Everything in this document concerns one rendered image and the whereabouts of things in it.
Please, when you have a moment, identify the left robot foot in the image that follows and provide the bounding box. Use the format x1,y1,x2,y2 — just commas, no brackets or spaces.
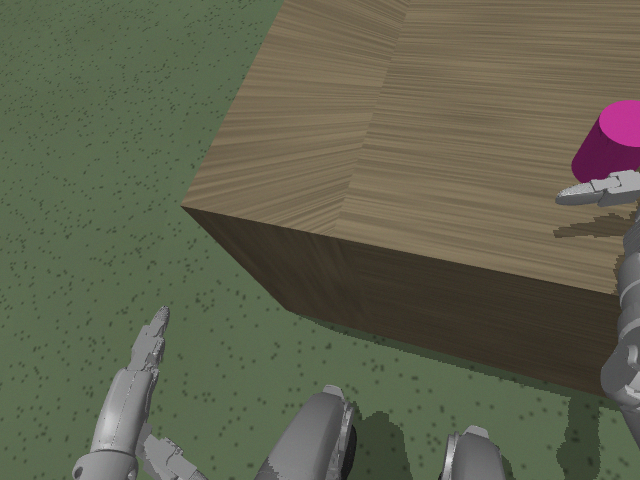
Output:
339,425,357,480

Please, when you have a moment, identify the right robot arm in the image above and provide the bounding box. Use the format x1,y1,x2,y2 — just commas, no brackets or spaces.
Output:
600,207,640,450

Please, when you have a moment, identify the left robot arm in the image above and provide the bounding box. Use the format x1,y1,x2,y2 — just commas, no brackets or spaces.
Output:
72,450,139,480

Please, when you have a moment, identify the left robot hand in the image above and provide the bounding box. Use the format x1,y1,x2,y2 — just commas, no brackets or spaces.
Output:
90,305,209,480

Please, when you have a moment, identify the can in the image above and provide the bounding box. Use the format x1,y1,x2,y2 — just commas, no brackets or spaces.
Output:
571,100,640,183

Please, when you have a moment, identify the right robot hand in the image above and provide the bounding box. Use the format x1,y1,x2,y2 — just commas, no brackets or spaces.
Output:
555,170,640,207

